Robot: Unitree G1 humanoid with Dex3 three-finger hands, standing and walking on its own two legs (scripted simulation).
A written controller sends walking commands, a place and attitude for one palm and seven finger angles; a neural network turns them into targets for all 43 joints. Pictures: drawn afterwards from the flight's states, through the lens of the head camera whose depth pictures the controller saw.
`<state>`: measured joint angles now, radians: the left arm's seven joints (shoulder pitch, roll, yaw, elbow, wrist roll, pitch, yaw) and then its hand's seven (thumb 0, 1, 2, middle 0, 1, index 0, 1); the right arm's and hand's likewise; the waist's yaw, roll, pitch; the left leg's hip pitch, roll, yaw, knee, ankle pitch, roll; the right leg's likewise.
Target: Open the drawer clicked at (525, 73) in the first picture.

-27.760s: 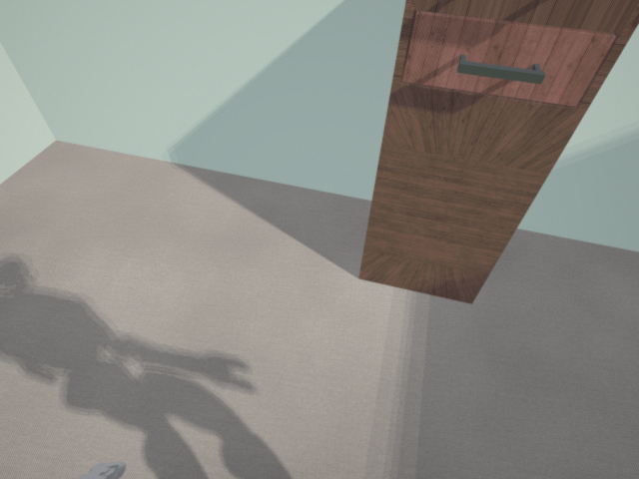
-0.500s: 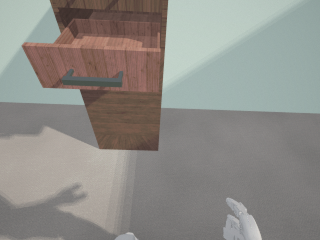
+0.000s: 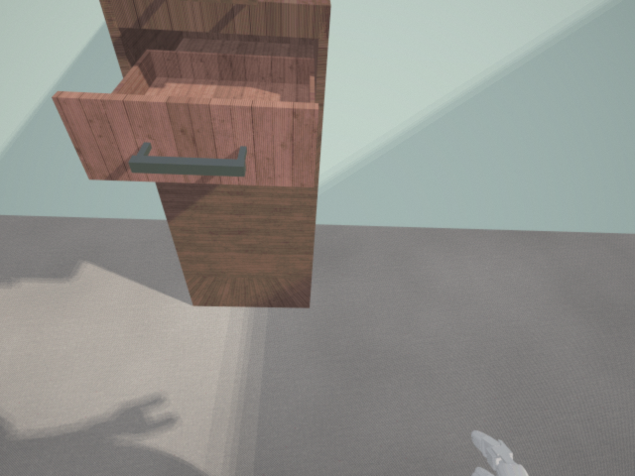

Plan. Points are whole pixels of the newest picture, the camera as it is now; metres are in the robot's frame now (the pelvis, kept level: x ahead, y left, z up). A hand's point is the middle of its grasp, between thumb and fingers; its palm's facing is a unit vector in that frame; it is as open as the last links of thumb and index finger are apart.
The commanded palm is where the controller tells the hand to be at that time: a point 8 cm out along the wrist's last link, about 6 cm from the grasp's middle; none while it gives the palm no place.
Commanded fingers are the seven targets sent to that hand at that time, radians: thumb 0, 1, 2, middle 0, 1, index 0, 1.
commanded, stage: stop stepping back and stand still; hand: left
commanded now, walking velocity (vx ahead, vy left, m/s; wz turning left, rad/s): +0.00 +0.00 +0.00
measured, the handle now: (191, 158) +0.54 +0.22 +0.13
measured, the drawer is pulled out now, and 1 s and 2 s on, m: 0.29 0.29 0.29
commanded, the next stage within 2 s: let the arm hang, fingers relaxed in 0.28 s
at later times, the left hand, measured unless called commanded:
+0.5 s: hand (108, 305) +0.26 +0.24 +0.12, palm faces +0.26 -0.83 -0.50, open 7.4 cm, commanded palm none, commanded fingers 0.00 0.90 0.90 -0.20 -0.30 -0.20 -0.30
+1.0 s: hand out of the picture -0.11 +0.17 -0.15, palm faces +0.06 -0.97 -0.25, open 7.3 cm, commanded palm none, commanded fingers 0.00 0.90 0.90 -0.20 -0.30 -0.20 -0.30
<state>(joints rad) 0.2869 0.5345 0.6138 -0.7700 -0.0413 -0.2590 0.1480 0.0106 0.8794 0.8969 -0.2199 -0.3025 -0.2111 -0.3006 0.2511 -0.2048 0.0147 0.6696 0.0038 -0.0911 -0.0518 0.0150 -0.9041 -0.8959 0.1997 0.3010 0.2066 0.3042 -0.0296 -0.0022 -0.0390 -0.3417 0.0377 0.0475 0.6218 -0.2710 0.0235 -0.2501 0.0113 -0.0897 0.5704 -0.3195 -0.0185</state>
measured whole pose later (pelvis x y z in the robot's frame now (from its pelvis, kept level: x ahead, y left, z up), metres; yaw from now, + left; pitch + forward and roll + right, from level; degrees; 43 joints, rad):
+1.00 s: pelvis +0.00 -0.02 +0.01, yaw +2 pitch -1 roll +0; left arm 0.42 0.19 0.00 1.17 0.00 0.03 0.02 0.01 0.93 0.90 -0.21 -0.30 -0.20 -0.30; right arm 0.35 -0.17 0.00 1.12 -0.01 0.03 -0.02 0.01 -0.91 -0.90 0.20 0.30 0.20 0.30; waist 0.01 0.04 0.07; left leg -0.25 0.01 0.00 0.43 -0.17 0.00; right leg -0.18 0.02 -0.03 0.43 -0.24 -0.02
